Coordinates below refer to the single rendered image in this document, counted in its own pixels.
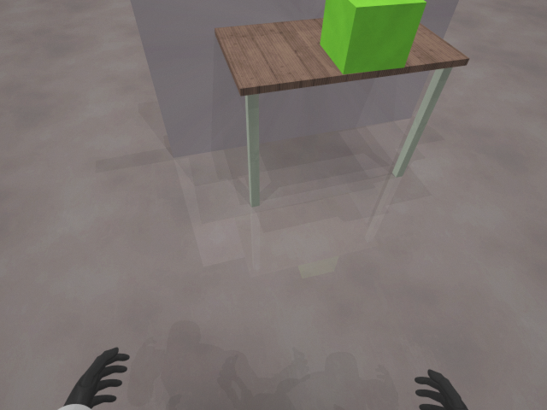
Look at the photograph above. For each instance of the robot right hand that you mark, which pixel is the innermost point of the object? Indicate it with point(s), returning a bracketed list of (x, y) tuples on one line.
[(448, 396)]

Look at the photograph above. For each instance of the robot left hand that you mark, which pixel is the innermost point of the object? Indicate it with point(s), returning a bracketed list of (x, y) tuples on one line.
[(89, 384)]

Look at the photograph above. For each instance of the table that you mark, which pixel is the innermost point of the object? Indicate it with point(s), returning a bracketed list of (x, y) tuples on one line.
[(287, 55)]

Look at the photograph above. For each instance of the carton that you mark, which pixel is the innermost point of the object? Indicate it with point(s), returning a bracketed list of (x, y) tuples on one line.
[(370, 35)]

